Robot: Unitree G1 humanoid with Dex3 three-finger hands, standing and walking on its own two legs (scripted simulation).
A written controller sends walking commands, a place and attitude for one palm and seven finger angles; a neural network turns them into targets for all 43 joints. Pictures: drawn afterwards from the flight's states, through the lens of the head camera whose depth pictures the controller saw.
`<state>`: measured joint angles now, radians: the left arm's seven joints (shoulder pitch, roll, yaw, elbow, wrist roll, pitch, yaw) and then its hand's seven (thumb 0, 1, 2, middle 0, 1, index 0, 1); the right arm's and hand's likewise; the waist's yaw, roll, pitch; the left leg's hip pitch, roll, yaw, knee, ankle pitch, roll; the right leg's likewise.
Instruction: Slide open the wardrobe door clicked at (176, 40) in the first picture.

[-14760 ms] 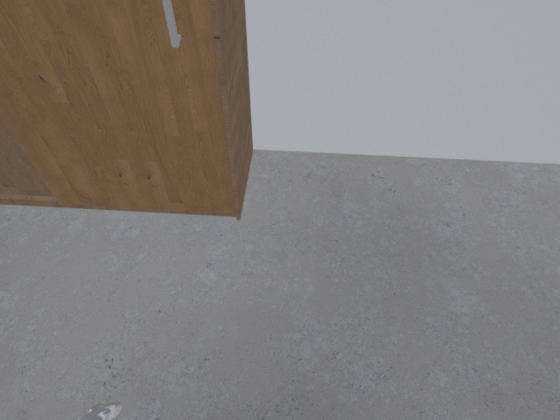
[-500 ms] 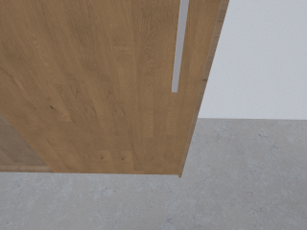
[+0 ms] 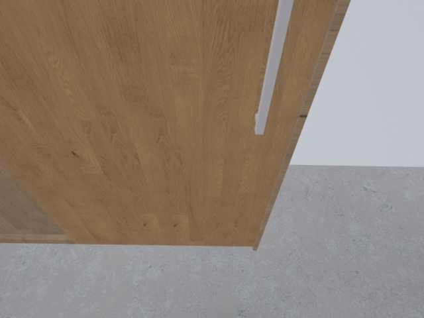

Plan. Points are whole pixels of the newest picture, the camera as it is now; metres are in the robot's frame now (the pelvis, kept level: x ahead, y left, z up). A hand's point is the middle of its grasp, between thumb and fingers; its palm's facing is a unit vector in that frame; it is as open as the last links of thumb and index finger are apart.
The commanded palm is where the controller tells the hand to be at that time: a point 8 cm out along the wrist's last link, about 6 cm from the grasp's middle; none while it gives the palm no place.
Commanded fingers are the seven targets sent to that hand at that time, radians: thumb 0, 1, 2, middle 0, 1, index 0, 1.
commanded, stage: shuffle to correct the standing spot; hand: right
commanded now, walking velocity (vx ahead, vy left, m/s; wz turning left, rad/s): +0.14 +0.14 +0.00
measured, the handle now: (269, 67) +0.53 -0.08 +0.22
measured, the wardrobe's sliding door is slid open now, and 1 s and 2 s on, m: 0.00 0.00 0.00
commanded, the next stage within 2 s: come to a stop and stand still in 0.02 s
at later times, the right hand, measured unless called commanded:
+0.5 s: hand out of the picture +0.08 -0.15 -0.18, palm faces +0.07 +0.98 -0.19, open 7.4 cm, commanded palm none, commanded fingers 0.00 -0.90 -0.90 0.20 0.30 0.20 0.30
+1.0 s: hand out of the picture +0.05 -0.08 -0.18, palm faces +0.07 +0.98 -0.16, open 7.3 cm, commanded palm none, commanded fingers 0.00 -0.90 -0.90 0.20 0.30 0.20 0.30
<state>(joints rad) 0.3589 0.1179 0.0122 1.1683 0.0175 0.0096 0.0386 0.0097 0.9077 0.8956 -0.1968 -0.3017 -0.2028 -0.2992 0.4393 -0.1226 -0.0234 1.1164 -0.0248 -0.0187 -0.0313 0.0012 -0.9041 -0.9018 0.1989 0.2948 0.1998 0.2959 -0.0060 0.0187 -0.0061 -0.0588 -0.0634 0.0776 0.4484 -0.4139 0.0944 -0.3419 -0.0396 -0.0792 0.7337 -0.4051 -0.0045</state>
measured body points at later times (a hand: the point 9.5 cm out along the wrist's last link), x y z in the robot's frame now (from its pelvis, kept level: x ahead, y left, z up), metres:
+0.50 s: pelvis +0.06 +0.03 +0.00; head +0.09 +0.01 +0.45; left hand +0.12 +0.26 -0.14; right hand +0.08 -0.20 -0.16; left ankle +0.05 +0.19 -0.68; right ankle +0.10 -0.06 -0.73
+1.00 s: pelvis +0.04 +0.09 +0.01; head +0.05 +0.07 +0.46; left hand +0.05 +0.31 -0.14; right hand +0.05 -0.14 -0.16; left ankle +0.05 +0.19 -0.73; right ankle +0.01 -0.02 -0.73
